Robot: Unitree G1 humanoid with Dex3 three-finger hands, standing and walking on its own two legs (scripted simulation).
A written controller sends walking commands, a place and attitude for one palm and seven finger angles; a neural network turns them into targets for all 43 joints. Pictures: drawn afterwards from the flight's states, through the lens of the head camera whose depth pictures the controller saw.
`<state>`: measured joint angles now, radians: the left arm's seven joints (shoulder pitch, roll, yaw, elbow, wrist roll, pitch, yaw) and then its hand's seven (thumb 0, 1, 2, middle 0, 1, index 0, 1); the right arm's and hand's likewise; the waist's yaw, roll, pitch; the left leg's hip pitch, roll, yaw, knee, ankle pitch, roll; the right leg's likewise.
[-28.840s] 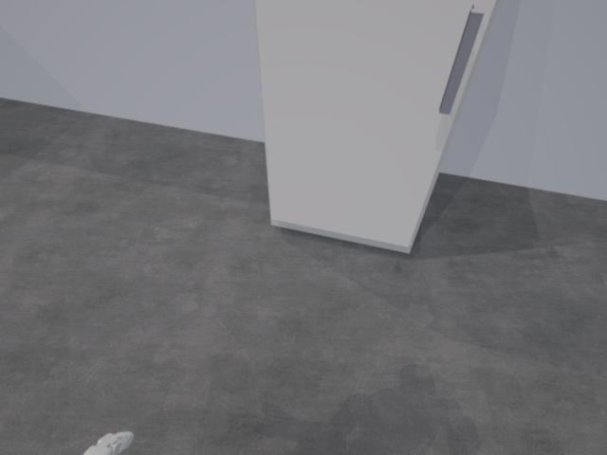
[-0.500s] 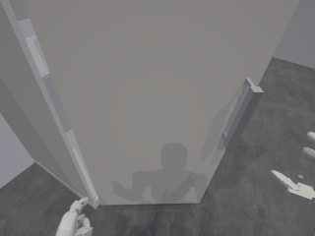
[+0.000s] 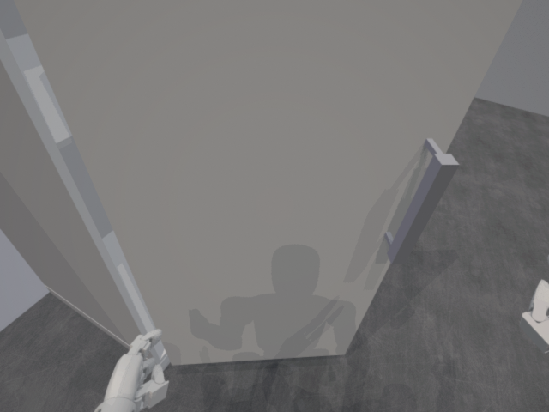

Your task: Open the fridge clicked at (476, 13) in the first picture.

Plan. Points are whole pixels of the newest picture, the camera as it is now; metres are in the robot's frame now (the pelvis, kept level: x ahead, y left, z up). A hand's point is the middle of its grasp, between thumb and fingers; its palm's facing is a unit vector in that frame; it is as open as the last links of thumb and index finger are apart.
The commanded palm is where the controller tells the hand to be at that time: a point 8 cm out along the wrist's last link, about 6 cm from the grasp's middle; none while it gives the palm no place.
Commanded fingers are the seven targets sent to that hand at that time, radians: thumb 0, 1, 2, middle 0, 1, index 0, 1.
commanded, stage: draw the hand back to the body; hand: right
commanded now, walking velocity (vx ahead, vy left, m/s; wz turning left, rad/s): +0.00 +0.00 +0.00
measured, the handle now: (412, 206) +0.44 -0.25 +0.08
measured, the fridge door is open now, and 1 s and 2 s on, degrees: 56 56 56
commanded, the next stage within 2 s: step back with the hand held close in 0.14 s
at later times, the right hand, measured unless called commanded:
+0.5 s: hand (521, 315) +0.19 -0.27 +0.15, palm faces +0.36 +0.82 -0.45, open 7.4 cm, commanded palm +0.12 -0.31 +0.17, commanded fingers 0.00 -0.90 -0.90 0.20 0.30 0.20 0.30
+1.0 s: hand out of the picture +0.05 -0.33 +0.16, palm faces +0.50 +0.76 -0.42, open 7.4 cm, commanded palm +0.01 -0.36 +0.17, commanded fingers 0.00 -0.90 -0.90 0.20 0.30 0.20 0.30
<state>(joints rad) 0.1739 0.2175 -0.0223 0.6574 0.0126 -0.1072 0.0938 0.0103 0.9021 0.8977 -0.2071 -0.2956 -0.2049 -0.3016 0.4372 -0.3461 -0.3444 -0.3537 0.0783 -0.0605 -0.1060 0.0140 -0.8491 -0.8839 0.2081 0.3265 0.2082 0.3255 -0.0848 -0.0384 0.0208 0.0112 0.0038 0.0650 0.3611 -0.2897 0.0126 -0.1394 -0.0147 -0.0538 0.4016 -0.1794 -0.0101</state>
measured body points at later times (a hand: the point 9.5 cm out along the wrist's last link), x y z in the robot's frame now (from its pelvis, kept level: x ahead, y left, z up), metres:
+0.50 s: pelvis -0.01 -0.01 +0.00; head -0.01 -0.01 +0.45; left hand +0.17 +0.23 -0.08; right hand +0.16 -0.31 +0.17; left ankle -0.05 +0.10 -0.74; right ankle +0.03 -0.11 -0.74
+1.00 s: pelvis -0.11 -0.05 -0.01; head -0.11 -0.08 +0.43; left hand +0.09 +0.16 -0.09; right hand +0.02 -0.37 +0.18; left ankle -0.07 +0.09 -0.74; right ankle +0.02 -0.12 -0.74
